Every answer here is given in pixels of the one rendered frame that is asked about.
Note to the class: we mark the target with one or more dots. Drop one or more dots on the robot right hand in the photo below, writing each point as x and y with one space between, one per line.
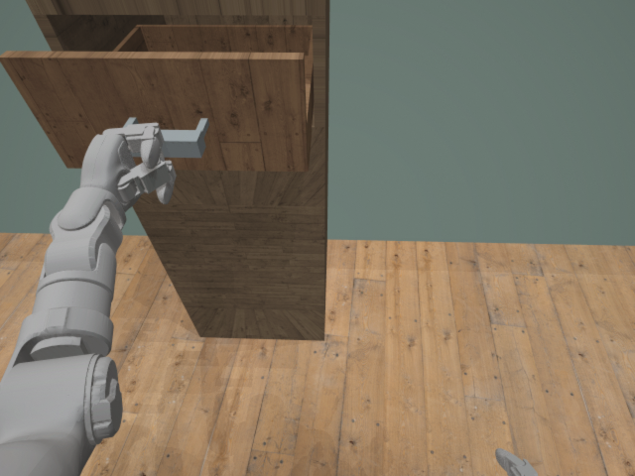
513 465

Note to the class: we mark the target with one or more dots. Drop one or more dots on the handle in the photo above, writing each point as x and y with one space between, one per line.
180 143

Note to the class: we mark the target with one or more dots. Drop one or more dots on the cabinet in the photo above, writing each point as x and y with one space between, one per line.
245 250

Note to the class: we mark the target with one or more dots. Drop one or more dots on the robot left hand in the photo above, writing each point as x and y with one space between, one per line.
108 164

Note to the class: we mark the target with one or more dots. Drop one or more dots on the drawer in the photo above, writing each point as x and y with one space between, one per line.
254 83

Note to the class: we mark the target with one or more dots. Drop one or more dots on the left robot upper arm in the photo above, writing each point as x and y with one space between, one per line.
53 413

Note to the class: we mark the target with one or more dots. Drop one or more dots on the left robot forearm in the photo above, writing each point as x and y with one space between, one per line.
71 313

